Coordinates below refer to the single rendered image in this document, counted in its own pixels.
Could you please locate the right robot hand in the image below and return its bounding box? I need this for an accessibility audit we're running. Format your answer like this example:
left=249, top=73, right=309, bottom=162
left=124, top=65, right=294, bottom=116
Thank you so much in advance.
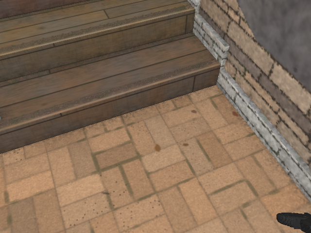
left=276, top=213, right=311, bottom=233

